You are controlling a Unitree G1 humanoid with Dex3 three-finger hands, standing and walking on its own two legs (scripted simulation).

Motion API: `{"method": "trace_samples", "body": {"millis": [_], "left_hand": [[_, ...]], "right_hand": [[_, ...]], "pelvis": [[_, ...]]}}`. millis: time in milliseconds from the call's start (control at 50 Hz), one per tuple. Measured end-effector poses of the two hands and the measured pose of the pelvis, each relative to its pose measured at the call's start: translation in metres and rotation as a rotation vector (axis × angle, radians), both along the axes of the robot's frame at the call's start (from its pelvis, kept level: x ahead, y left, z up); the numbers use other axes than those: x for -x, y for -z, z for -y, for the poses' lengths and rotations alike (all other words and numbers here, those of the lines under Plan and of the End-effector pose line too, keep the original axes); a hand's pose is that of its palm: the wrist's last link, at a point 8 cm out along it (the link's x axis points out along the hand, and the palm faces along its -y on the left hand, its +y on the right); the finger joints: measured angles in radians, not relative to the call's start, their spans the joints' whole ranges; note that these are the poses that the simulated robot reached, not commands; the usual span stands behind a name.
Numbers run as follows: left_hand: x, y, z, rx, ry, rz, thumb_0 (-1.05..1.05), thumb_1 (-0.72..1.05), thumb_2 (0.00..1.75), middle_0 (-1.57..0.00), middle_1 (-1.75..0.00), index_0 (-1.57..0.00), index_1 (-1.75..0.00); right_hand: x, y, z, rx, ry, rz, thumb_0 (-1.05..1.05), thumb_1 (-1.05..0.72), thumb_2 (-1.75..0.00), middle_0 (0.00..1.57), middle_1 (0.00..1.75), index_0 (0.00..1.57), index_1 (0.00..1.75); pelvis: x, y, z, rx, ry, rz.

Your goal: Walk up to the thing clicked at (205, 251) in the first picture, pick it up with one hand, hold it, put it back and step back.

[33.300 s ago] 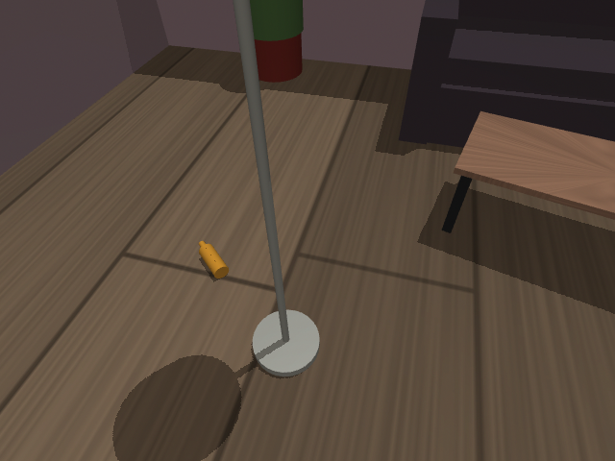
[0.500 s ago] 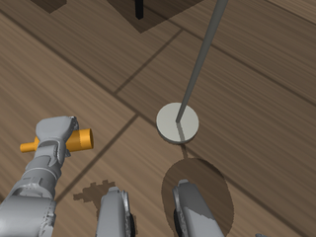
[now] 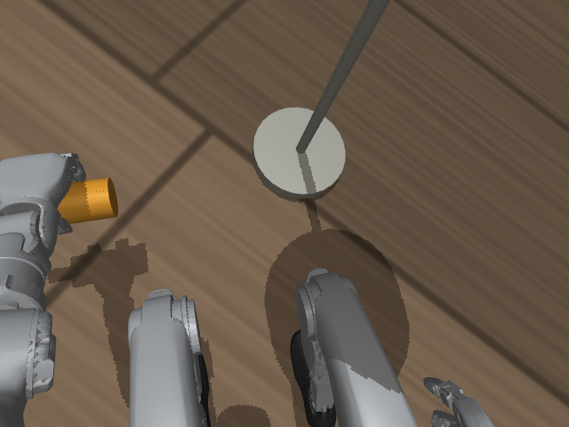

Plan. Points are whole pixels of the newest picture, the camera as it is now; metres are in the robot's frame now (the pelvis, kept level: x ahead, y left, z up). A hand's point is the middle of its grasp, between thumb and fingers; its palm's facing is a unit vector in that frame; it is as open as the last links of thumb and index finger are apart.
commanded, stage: crouch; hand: left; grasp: from above
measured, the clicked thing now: (44, 206) +0.46 +0.32 -0.19
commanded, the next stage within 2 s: lower in 0.74 s
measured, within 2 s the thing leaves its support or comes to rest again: neither
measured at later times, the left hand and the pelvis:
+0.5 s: hand (68, 206) +0.47 +0.30 -0.22, palm faces -0.45 -0.06 -0.89, open 9.2 cm; pelvis -0.01 +0.00 -0.07, yaw -3 degrees
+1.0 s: hand (74, 209) +0.48 +0.30 -0.26, palm faces -0.47 -0.06 -0.88, open 9.2 cm; pelvis -0.01 +0.00 -0.10, yaw -5 degrees
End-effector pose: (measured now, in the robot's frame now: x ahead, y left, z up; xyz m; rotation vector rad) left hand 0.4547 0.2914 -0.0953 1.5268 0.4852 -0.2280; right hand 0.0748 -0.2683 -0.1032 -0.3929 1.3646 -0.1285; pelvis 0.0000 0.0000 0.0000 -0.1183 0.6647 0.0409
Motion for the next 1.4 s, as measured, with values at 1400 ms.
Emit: {"method": "trace_samples", "body": {"millis": [1400], "left_hand": [[-0.034,0.155,-0.012,0.024,-0.006,-0.018,0.0,0.12,0.34,-0.73,-0.6,-0.8,-0.5]], "right_hand": [[0.047,0.081,-0.004,0.023,-0.105,-0.168,0.0,-0.92,-0.89,0.2,0.3,0.2,0.3]], "pelvis": [[0.004,0.113,0.002,0.068,0.071,0.107]]}}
